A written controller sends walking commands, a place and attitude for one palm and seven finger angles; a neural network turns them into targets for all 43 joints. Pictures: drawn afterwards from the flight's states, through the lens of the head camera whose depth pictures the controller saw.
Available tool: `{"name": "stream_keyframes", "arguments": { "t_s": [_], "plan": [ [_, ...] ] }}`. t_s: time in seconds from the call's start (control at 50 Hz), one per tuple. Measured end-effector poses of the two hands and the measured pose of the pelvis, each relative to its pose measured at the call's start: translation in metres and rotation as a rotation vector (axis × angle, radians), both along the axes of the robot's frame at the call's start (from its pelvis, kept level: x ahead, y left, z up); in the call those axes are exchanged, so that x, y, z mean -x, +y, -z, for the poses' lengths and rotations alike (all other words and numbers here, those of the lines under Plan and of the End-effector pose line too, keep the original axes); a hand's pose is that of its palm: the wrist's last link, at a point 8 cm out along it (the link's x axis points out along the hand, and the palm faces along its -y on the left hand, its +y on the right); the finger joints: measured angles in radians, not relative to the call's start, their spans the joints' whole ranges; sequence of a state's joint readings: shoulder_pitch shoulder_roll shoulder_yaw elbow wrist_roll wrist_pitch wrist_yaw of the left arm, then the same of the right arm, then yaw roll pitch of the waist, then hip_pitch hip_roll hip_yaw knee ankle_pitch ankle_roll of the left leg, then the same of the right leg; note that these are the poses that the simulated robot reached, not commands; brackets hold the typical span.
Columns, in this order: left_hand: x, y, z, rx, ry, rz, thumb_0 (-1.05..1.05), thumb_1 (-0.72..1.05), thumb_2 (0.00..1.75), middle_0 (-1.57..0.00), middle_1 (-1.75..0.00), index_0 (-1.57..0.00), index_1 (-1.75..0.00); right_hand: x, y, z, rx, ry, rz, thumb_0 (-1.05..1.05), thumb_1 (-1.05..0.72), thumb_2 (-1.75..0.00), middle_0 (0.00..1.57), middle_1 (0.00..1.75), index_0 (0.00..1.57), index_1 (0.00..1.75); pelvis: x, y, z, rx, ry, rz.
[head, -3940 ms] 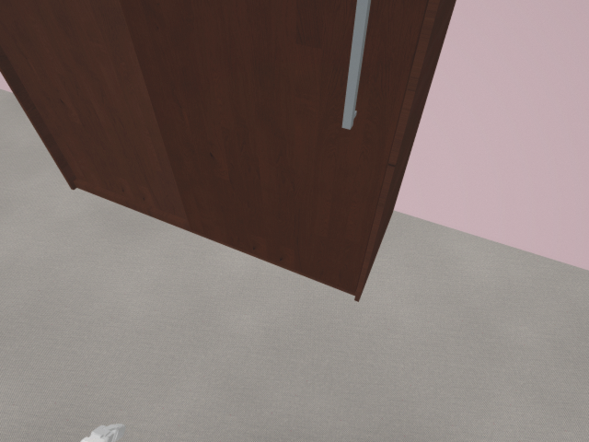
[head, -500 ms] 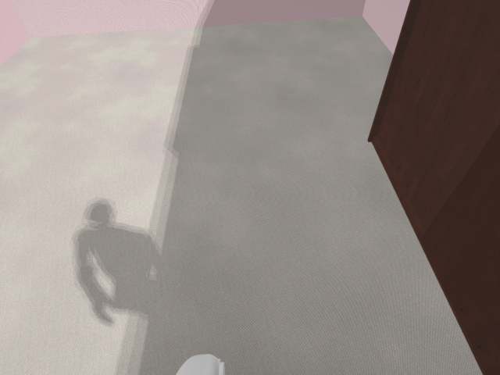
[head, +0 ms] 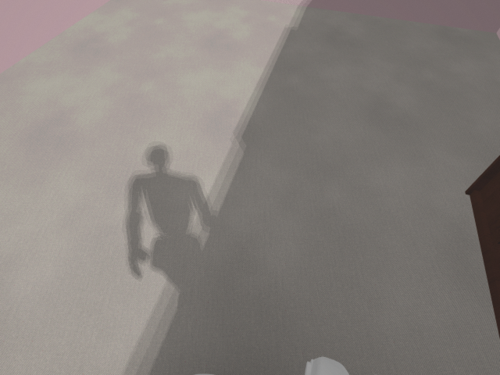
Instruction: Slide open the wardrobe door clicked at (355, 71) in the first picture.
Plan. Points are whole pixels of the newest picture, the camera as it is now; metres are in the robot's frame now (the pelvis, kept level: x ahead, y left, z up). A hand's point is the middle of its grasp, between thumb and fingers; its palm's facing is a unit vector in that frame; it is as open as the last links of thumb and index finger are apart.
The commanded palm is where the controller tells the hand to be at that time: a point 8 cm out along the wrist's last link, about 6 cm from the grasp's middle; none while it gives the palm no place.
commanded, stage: turn to face it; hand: right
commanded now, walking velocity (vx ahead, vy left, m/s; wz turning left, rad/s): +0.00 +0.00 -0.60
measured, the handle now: out of the picture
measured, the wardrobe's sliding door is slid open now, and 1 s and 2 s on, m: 0.00 0.00 0.00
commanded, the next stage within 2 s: none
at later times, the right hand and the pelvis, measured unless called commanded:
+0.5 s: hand out of the picture +0.11 -0.26 -0.17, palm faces +0.28 +0.94 -0.22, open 7.3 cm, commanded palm none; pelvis +0.10 -0.05 +0.01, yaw -13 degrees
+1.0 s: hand out of the picture +0.08 -0.20 -0.15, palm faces +0.54 +0.81 -0.25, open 7.4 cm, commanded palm none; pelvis +0.11 +0.01 +0.00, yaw -34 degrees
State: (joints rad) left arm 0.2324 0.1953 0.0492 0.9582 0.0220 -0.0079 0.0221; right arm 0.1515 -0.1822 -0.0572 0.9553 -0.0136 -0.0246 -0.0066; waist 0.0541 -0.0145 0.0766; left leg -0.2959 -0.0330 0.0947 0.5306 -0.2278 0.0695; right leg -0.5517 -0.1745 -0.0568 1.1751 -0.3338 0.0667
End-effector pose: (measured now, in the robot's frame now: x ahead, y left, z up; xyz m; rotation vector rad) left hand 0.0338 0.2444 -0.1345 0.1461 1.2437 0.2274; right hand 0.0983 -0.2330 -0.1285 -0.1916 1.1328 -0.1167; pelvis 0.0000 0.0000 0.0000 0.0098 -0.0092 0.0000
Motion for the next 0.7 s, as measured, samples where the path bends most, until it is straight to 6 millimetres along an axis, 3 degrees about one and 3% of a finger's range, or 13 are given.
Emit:
{"name": "stream_keyframes", "arguments": {
  "t_s": [0.1,0.24,0.32,0.44,0.58,0.7],
  "plan": [
    [-0.080,-0.019,-0.012,0.003,-0.109,0.074,0.00,0.91,0.90,-0.20,-0.30,-0.19,-0.30,-0.006,-0.014,0.002,-0.010,0.022,0.057,0.00,-0.93,-0.90,0.20,0.30,0.21,0.30,-0.034,-0.011,-0.003,-0.022,-0.008,0.031],
    [-0.141,-0.062,-0.007,-0.003,-0.076,0.211,0.00,0.91,0.90,-0.20,-0.30,-0.19,-0.30,-0.006,-0.038,0.032,-0.069,0.054,0.206,0.00,-0.92,-0.90,0.20,0.30,0.20,0.30,-0.075,-0.038,0.011,-0.036,-0.017,0.121],
    [-0.154,-0.075,-0.012,-0.012,-0.057,0.230,0.00,0.92,0.90,-0.20,-0.30,-0.20,-0.30,0.005,-0.051,0.030,-0.064,0.126,0.242,0.00,-0.91,-0.90,0.20,0.30,0.20,0.30,-0.083,-0.048,0.005,-0.033,0.002,0.145],
    [-0.164,-0.073,-0.020,-0.027,-0.012,0.260,0.00,0.92,0.90,-0.20,-0.30,-0.20,-0.30,0.013,-0.068,0.014,-0.036,0.157,0.299,0.00,-0.91,-0.90,0.20,0.30,0.20,0.30,-0.092,-0.052,-0.006,-0.036,0.029,0.195],
    [-0.173,-0.056,-0.019,-0.033,0.029,0.302,0.00,0.91,0.90,-0.20,-0.30,-0.20,-0.30,0.001,-0.072,0.002,0.009,0.106,0.357,0.01,-0.91,-0.90,0.20,0.30,0.20,0.30,-0.100,-0.039,-0.008,-0.038,0.037,0.278],
    [-0.190,-0.029,-0.007,-0.022,0.042,0.351,0.00,0.90,0.90,-0.20,-0.30,-0.20,-0.30,-0.020,-0.055,-0.011,0.046,0.003,0.393,0.01,-0.91,-0.90,0.20,0.30,0.20,0.30,-0.103,-0.014,-0.004,-0.028,0.037,0.359]
  ]
}}
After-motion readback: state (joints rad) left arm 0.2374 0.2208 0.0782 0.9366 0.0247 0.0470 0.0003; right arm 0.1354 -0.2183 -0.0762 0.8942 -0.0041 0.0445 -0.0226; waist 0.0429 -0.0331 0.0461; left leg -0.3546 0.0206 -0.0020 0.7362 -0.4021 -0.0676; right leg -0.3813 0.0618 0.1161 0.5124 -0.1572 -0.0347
